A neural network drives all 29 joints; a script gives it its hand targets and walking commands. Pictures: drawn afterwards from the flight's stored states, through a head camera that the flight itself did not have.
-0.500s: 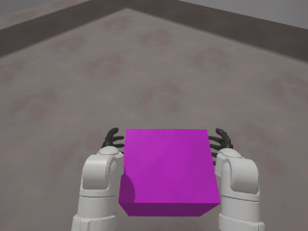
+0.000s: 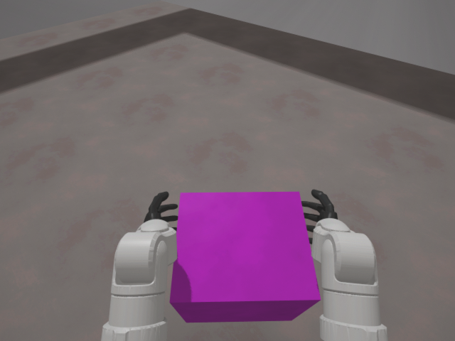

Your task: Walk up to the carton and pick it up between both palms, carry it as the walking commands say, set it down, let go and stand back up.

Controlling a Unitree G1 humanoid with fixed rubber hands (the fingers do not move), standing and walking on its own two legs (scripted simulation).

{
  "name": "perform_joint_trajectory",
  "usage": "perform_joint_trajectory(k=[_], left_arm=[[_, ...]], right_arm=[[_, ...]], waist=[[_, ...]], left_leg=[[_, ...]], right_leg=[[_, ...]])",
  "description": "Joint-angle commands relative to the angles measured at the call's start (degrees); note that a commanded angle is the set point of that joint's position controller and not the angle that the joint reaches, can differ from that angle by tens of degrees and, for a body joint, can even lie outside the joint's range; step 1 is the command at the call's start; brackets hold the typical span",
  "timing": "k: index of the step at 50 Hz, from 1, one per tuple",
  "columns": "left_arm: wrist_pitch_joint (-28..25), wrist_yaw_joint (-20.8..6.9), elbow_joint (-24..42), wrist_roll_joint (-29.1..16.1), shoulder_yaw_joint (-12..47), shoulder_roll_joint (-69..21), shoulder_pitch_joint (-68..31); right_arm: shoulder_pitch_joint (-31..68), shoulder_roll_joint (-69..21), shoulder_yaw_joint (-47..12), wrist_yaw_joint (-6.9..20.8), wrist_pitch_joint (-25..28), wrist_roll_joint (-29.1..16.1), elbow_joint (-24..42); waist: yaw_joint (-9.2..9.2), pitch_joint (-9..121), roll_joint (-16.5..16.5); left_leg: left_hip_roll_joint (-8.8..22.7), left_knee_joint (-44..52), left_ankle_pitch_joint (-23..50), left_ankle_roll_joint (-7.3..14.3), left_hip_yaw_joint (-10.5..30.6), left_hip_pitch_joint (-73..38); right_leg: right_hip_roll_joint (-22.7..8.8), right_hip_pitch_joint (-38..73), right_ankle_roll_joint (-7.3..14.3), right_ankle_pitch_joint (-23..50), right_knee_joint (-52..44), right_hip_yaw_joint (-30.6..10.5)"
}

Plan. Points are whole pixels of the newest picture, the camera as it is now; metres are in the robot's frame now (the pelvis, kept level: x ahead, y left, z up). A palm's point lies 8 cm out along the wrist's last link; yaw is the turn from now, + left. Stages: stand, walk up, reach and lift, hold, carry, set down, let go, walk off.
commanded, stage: carry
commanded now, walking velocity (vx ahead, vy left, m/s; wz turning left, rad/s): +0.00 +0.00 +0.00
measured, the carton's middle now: (239, 260) +0.28 +0.00 +0.01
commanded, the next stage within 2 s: hold in 1.84 s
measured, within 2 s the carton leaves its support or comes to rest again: neither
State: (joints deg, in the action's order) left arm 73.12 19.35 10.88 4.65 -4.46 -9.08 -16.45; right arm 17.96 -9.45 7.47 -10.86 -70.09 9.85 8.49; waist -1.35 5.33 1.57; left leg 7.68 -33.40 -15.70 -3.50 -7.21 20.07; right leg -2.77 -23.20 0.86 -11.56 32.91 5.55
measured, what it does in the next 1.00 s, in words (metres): shifts its weight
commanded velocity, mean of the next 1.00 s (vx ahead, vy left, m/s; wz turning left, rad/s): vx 0.00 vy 0.00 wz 0.00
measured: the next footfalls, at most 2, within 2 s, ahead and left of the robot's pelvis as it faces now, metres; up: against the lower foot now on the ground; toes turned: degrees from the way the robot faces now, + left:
none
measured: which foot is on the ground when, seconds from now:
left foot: down 0.00-1.00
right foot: down 0.00-1.00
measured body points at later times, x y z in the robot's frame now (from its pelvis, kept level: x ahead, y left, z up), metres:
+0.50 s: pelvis -0.06 +0.01 +0.00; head -0.08 +0.02 +0.45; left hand +0.23 +0.15 +0.07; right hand +0.23 -0.13 +0.08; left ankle -0.01 +0.13 -0.73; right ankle +0.05 -0.12 -0.73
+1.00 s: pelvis -0.05 +0.03 +0.00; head -0.05 +0.03 +0.45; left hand +0.25 +0.16 +0.07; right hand +0.25 -0.12 +0.08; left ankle -0.01 +0.13 -0.73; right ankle +0.05 -0.12 -0.73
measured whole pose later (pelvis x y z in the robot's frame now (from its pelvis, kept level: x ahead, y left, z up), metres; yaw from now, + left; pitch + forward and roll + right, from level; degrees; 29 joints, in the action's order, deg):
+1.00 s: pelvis -0.05 +0.03 +0.00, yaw -2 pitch +2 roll +1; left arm 71.7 16.2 10.1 6.6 -5.4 -8.8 -15.4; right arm 17.8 -9.5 6.1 -14.7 -70.0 7.1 7.9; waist 0.5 4.6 -0.5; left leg 1.0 -32.1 -13.6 1.6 -6.5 20.9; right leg -5.5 -25.3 -1.5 -5.5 28.7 4.4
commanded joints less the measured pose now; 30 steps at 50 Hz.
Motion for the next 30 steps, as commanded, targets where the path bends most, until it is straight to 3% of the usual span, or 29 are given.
perform_joint_trajectory(k=[1, 2, 3, 4, 6, 7, 8, 9, 10, 11, 12, 13, 14, 15, 16, 17, 18, 19, 20, 21, 22, 23, 24, 25, 26, 27, 28, 29, 30], left_arm=[[-1.64, -29.31, 4.04, -24.58, 36.29, -59.62, -34.4], [-2.32, -29.27, 4.73, -24.17, 35.02, -58.81, -36.2], [-2.23, -29.22, 5.17, -23.54, 33.91, -58.24, -36.21], [-2.18, -29.18, 3.31, -23.13, 33.05, -58.63, -35.12], [-2.73, -28.97, 3.48, -21.51, 32.15, -59.5, -32.8], [-2.95, -28.78, 3.63, -21.9, 31.79, -59.5, -33.71], [-2.97, -28.71, 5.38, -21.69, 31.87, -59.06, -33.56], [-3.1, -28.57, 4.62, -22.15, 32.9, -60.37, -34.15], [-3.1, -28.18, 4.91, -21.22, 32.26, -59.0, -34.67], [-3.37, -27.89, 9.56, -21.95, 34.11, -58.49, -38.24], [-3.44, -27.92, 7.4, -22.29, 34.8, -59.01, -37.46], [-3.54, -27.98, 9.39, -22.99, 35.21, -58.87, -38.55], [-3.6, -27.72, 9.18, -23.16, 35.25, -59.64, -39.61], [-3.2, -27.75, 7.8, -22.35, 34.9, -59.58, -37.58], [-3.2, -27.54, 6.78, -21.5, 35.09, -59.05, -35.63], [-2.8, -27.66, 3.73, -21.76, 35.73, -60.58, -34.04], [-3.27, -27.85, 6.8, -22.88, 36.5, -60.13, -36.98], [-3.71, -27.92, 9.22, -24.67, 38.47, -62.58, -42.06], [-3.67, -27.89, 9.57, -25.36, 38.76, -61.88, -42.32], [-3.88, -27.62, 9.89, -24.83, 38.91, -61.48, -40.72], [-3.53, -27.5, 10.64, -25.83, 39.69, -61.3, -42.43], [-3.1, -27.83, 9.98, -26.5, 40.2, -61.45, -41.55], [-2.49, -28.39, 7.38, -25.72, 38.6, -59.43, -39.17], [-2.6, -28.84, 7.05, -25.64, 38.25, -59.16, -39.79], [-2.46, -29.52, 5.39, -26.12, 38.17, -59.22, -40.01], [-2.1, -29.58, 4.75, -26.02, 38.06, -59.39, -40.1], [-2.44, -29.71, 5.18, -26.36, 38.47, -60.07, -39.41], [-2.46, -29.73, 4.21, -25.5, 37.19, -59.29, -36.04], [-2.01, -29.69, 2.87, -25.94, 37.56, -61.01, -37.72]], right_arm=[[28.38, -60.41, -39.45, 19.88, -0.23, -27.09, 2.85], [32.25, -61.3, -41.06, 20.3, -0.05, -28.25, 3.51], [32.05, -61.94, -41.05, 20.5, -0.28, -28.78, 1.97], [35.33, -61.36, -41.84, 20.5, -0.71, -29.52, 3.54], [40.18, -61.52, -44.39, 20.71, -0.26, -31.64, 8.68], [40.93, -62.03, -44.66, 20.6, -0.23, -32.6, 7.82], [37.56, -62.65, -44.29, 20.92, -0.39, -32.24, 6.86], [38.19, -61.83, -44.49, 21.06, -0.42, -32.68, 7.23], [36.42, -62.07, -43.59, 21.56, -1.12, -32.46, 4.62], [33.49, -62.49, -42.89, 21.86, -1.12, -31.76, 3.63], [33.52, -61.73, -41.33, 21.93, -0.94, -31.74, 2.83], [32.9, -62.24, -41.27, 21.94, -0.68, -31.74, 2.65], [34.45, -62.62, -40.76, 21.96, -0.86, -31.89, 1.85], [33.07, -63.34, -40.14, 21.95, -1.43, -31.92, 0.36], [30.29, -62.3, -39.96, 22.07, -1.14, -30.84, -0.32], [30.02, -61.23, -38.68, 21.86, -1.05, -30.0, 0.01], [29.65, -62.68, -38.29, 22.3, -0.54, -30.31, -1.01], [34.48, -63.2, -38.55, 22.29, -0.18, -30.84, 2.59], [33.71, -62.93, -38.97, 22.11, -0.09, -30.9, 2.12], [34.39, -62.25, -39.47, 22.17, 0.31, -30.98, 4.23], [31.74, -62.62, -38.06, 21.68, 0.04, -30.04, 1.12], [28.55, -61.27, -36.98, 21.32, 0.14, -28.46, 0.79], [28.66, -60.91, -36.74, 20.9, 0.15, -28.05, 0.53], [28.5, -61.38, -36.46, 20.93, 0.1, -27.55, -0.76], [29.45, -60.08, -36.86, 20.66, 0.25, -27.15, 0.57], [30.65, -61.22, -36.93, 20.53, 0.14, -27.14, 0.39], [30.42, -61.1, -37.74, 20.26, 0.44, -27.11, 1.82], [30.84, -61.04, -38.95, 20.29, 0.54, -27.6, 3.29], [32.18, -61.51, -38.52, 20.11, 0.1, -27.85, 2.54]], waist=[[1.42, 17.71, -6.41], [1.37, 15.92, -10.0], [1.41, 17.45, -9.13], [1.41, 17.24, -14.42], [1.31, 16.37, -14.53], [1.12, 17.26, -15.27], [1.13, 18.13, -13.4], [0.9, 17.8, -14.97], [0.96, 17.69, -13.71], [1.39, 17.57, -14.03], [1.74, 17.41, -10.53], [1.68, 16.97, -4.93], [1.37, 18.91, 1.9], [1.15, 19.2, 3.98], [0.96, 16.7, 6.11], [0.95, 14.78, 9.12], [0.86, 13.59, 9.81], [1.0, 13.37, 8.94], [1.02, 15.33, 8.62], [1.0, 18.51, 5.56], [1.27, 19.47, 5.94], [1.5, 17.88, 4.64], [1.67, 17.29, 0.9], [1.75, 15.09, -2.39], [1.78, 14.74, -3.31], [1.98, 14.16, -5.63], [2.01, 16.0, -6.32], [2.2, 15.83, -6.54], [1.97, 15.01, -4.04]], left_leg=[[-2.74, 0.8, -2.0, 1.5, -2.22, -8.13], [-2.32, 0.4, -1.1, 1.42, -1.69, -5.68], [-2.48, 1.04, -1.82, 1.45, -1.97, -4.21], [-2.18, 0.53, -0.83, 1.8, -1.51, -3.08], [-2.97, 1.32, -2.24, 1.77, -1.29, -2.3], [-3.08, 0.06, -2.99, 1.61, -0.95, -1.65], [-3.81, -1.81, -4.92, 2.29, -1.02, -2.52], [-6.25, -6.11, -8.17, 2.41, -2.97, -3.04], [-6.46, -8.02, -9.64, 3.12, -2.57, -4.71], [-6.72, -5.38, -9.2, 3.12, -2.57, -4.68], [-5.25, -0.76, -6.02, 2.98, -0.94, -3.26], [-3.82, 7.13, -4.09, 3.02, 1.25, -1.19], [0.36, 11.46, -0.57, 4.05, 8.14, -0.91], [3.41, 14.11, -4.49, 5.61, 12.46, -2.2], [4.58, 15.58, -10.07, 6.89, 14.04, 2.04], [4.13, 16.65, -11.95, 6.88, 13.98, 4.87], [4.32, 17.45, -13.58, 6.73, 12.87, 7.26], [3.71, 16.53, -7.71, 6.01, 11.16, 3.44], [2.46, 12.66, 1.7, 5.87, 8.39, -0.67], [1.88, 8.72, 8.28, 5.61, 5.72, -5.36], [1.24, 7.58, 8.34, 4.98, 4.56, -4.36], [0.13, 8.19, 0.49, 4.84, 4.94, -1.41], [-0.49, 7.47, -4.17, 4.91, 5.45, 2.47], [-2.17, 7.83, -10.42, 4.72, 4.75, 4.19], [-3.14, 7.49, -11.68, 4.74, 4.89, 1.76], [-3.94, 5.55, -10.5, 4.69, 4.56, -1.29], [-3.77, 5.02, -5.47, 4.65, 4.6, -3.87], [-3.18, 5.56, -4.94, 4.97, 4.76, -4.58], [-2.83, 6.11, -3.27, 5.62, 5.69, -4.31]], right_leg=[[-8.87, 3.29, -1.18, -3.94, -14.36, -10.61], [-8.43, 4.35, -2.09, -4.51, -14.39, -9.33], [-7.89, 7.05, -2.16, -7.62, -14.85, -8.66], [-7.72, 7.45, -1.97, -8.75, -14.54, -7.8], [-8.41, 7.51, -1.43, -11.44, -16.23, -8.99], [-8.03, 7.68, -1.2, -13.98, -17.02, -9.08], [-8.91, 6.74, -1.03, -16.79, -18.14, -9.32], [-9.07, 4.12, -1.58, -21.82, -21.15, -10.41], [-10.58, 1.93, -0.98, -24.18, -22.41, -12.27], [-10.28, 2.91, -0.89, -22.34, -21.96, -10.19], [-8.97, 4.31, -0.83, -19.67, -18.53, -7.07], [-7.36, 9.6, -1.88, -14.56, -15.06, -5.28], [-5.86, 11.57, -1.6, -4.79, -7.38, -4.13], [-3.57, 9.85, -1.91, -3.32, -4.07, -2.58], [-2.59, 10.3, -1.71, -1.82, -2.84, -1.23], [-2.13, 9.39, -1.04, -3.02, -0.1, -1.9], [-1.92, 11.06, -0.49, -2.79, 1.02, -1.71], [-1.97, 8.8, -0.39, -1.66, 0.56, -1.4], [-1.06, 7.7, -0.9, 2.7, -0.97, -0.53], [-2.48, 7.55, -1.05, 5.95, -3.83, -1.83], [-2.38, 9.3, -1.78, 4.71, -4.71, -1.2], [-3.61, 9.52, -1.59, 1.94, -5.33, -3.56], [-5.07, 10.74, -1.28, -2.31, -7.3, -5.64], [-7.01, 8.02, -0.98, -11.39, -10.47, -8.56], [-7.96, 5.1, -0.94, -16.94, -13.22, -10.4], [-8.08, 1.01, -1.55, -17.53, -15.14, -10.45], [-8.12, 1.6, -1.69, -13.95, -15.43, -9.9], [-7.64, 0.76, -2.26, -12.76, -15.21, -8.97], [-7.32, 0.64, -2.4, -10.77, -13.82, -7.75]])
